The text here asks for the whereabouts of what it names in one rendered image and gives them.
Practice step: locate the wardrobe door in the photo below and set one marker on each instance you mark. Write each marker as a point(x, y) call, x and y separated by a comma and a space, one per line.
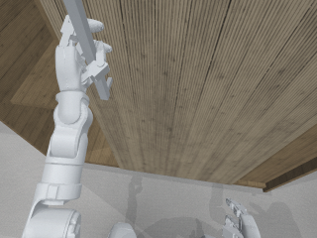
point(202, 89)
point(296, 153)

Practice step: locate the left robot forearm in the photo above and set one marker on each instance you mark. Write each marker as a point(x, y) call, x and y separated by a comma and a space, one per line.
point(66, 153)

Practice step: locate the robot left upper arm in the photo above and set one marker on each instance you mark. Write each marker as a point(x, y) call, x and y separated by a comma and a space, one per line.
point(50, 222)

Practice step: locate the robot left thigh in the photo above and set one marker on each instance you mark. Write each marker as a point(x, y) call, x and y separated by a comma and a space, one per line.
point(122, 230)

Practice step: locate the handle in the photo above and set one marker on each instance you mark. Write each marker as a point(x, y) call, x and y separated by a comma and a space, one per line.
point(82, 30)

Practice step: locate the right robot hand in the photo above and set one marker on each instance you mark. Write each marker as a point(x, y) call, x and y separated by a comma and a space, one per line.
point(246, 227)

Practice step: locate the left robot hand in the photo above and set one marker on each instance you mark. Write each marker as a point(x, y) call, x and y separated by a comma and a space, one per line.
point(70, 60)

